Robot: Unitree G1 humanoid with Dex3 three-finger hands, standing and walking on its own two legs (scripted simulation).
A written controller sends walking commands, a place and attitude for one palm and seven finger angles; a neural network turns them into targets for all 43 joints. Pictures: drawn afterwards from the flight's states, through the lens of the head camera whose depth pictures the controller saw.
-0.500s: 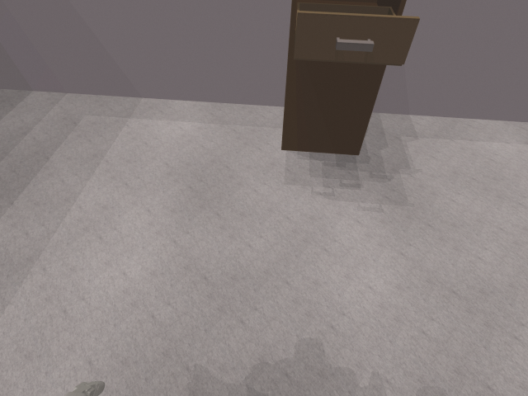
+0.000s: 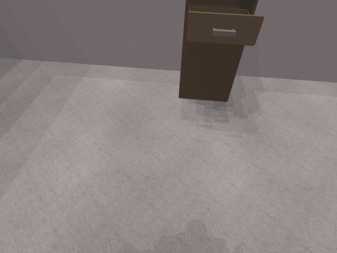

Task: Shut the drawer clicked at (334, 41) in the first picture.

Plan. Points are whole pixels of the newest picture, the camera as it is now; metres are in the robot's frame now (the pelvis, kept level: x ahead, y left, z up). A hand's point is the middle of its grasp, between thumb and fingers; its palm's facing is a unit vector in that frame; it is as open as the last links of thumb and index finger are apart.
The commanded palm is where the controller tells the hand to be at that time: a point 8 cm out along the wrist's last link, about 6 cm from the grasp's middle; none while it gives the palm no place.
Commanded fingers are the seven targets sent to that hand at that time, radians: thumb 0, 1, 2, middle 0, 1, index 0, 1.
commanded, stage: stand and wait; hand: left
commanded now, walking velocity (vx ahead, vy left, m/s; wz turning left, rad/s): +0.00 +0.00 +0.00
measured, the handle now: (223, 31) +1.25 -0.23 +0.00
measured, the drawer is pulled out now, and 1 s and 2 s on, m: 0.29 0.29 0.29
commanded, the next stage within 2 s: look at it before walking up in 0.32 s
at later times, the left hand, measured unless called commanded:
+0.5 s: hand out of the picture +0.06 +0.24 -0.15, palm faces -0.03 -0.94 -0.33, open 7.4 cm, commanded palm none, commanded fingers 0.00 0.90 0.90 -0.20 -0.30 -0.20 -0.30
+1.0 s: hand out of the picture +0.06 +0.24 -0.16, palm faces -0.03 -0.94 -0.33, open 7.4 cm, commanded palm none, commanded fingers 0.00 0.90 0.90 -0.20 -0.30 -0.20 -0.30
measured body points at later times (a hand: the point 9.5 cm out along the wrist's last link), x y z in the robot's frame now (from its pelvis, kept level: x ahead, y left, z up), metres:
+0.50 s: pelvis -0.01 -0.01 +0.00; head -0.01 -0.01 +0.45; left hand +0.06 +0.29 -0.13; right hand +0.06 -0.30 -0.13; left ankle +0.00 +0.12 -0.74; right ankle +0.00 -0.12 -0.74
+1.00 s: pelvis +0.00 +0.00 +0.00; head +0.00 +0.00 +0.45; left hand +0.07 +0.29 -0.13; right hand +0.07 -0.30 -0.13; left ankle +0.00 +0.12 -0.74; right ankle +0.00 -0.12 -0.74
